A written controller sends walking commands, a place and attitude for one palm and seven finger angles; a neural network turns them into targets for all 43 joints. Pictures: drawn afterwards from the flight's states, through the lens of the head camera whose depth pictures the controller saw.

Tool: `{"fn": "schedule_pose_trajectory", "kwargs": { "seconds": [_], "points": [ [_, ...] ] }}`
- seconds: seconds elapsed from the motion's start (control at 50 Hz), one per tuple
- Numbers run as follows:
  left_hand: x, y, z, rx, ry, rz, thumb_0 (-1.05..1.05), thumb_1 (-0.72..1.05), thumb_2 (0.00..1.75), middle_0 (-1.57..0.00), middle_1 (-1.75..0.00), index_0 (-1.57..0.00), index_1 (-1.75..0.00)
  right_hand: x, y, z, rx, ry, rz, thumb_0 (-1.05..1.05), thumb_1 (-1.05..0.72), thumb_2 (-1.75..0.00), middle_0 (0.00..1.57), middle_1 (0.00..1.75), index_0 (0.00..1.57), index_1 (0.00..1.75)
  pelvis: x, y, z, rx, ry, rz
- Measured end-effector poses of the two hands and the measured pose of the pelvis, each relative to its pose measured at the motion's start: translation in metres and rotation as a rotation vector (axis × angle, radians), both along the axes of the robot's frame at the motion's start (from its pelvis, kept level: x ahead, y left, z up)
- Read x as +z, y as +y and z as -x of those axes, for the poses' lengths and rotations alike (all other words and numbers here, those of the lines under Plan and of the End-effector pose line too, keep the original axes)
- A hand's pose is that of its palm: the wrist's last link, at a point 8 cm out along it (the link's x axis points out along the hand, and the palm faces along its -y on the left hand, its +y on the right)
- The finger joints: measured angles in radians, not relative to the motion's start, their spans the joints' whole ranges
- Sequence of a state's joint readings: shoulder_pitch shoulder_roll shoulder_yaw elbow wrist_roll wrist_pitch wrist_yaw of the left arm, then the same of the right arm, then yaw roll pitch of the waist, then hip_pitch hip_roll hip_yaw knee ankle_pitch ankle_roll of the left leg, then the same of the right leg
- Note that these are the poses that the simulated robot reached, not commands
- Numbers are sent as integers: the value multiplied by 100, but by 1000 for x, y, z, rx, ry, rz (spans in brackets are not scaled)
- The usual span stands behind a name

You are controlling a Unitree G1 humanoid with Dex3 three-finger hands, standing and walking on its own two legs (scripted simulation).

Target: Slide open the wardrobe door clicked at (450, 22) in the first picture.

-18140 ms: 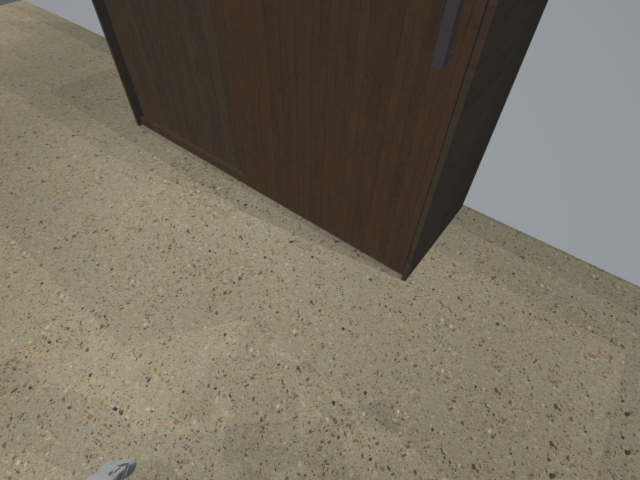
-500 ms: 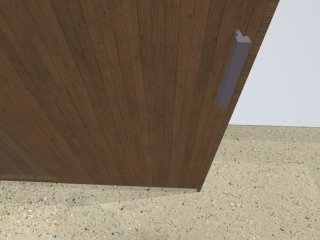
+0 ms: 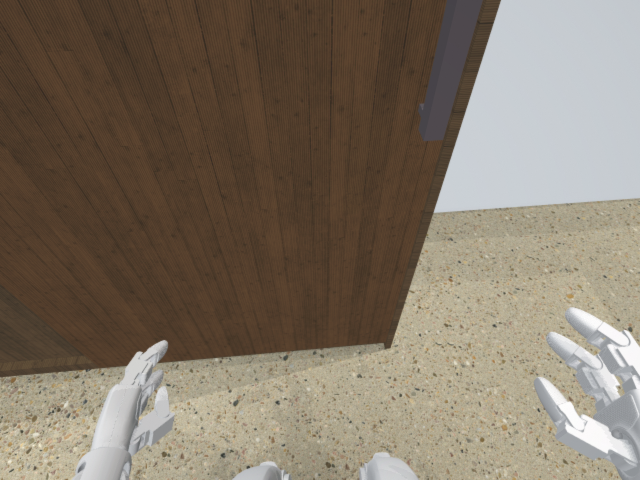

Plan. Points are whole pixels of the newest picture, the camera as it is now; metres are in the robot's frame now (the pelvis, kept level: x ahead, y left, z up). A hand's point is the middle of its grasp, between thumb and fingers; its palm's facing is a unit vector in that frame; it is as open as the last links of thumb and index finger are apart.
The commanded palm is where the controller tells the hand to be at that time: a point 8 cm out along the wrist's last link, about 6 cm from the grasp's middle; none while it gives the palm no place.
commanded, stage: raise the hand with hooked fingers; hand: right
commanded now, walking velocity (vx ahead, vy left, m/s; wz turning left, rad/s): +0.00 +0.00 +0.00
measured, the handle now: (442, 58) +0.55 -0.15 +0.25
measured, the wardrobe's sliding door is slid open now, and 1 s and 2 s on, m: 0.00 0.00 0.00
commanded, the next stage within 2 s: move the hooked fingers beside the handle in 1.56 s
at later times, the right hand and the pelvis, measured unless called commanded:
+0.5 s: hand (605, 299) +0.27 -0.27 +0.15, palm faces +0.01 +1.00 -0.06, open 12.3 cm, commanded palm +0.23 -0.33 +0.18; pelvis +0.02 -0.03 +0.04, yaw +1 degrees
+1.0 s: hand out of the picture +0.29 -0.30 +0.26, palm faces +0.03 +0.99 -0.10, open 13.9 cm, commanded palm +0.26 -0.35 +0.27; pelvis +0.02 -0.04 +0.07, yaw +0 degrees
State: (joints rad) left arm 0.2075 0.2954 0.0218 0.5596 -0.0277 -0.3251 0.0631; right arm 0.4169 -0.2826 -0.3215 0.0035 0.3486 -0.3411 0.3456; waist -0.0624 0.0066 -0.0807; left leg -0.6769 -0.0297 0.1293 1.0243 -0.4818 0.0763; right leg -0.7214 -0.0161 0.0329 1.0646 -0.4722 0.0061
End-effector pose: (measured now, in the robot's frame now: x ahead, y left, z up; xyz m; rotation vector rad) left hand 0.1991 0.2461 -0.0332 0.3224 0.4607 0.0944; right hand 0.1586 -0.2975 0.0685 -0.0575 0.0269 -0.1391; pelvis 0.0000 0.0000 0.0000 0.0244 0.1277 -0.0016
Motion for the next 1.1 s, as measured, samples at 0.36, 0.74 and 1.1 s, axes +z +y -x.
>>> {"fn": "schedule_pose_trajectory", "kwargs": {
  "seconds": [0.36,0.74,1.1],
  "points": [
    [-3,-17,57,149,152,82,1,90,89,-21,-30,-20,-30,85,-23,-73,98,-37,22,0,-6,-54,26,84,26,85,37,-22,-20,39,-54,10],
    [50,-69,-16,35,6,83,1,90,89,-20,-30,-20,-30,153,-58,-103,112,-125,35,-1,38,-35,29,112,30,113,61,-44,-32,18,-151,-6],
    [44,-59,-3,32,96,112,1,90,89,-21,-30,-20,-30,213,-62,-119,94,-103,42,-1,49,-30,30,119,30,120,71,-29,-19,11,-197,8]
  ]
}}
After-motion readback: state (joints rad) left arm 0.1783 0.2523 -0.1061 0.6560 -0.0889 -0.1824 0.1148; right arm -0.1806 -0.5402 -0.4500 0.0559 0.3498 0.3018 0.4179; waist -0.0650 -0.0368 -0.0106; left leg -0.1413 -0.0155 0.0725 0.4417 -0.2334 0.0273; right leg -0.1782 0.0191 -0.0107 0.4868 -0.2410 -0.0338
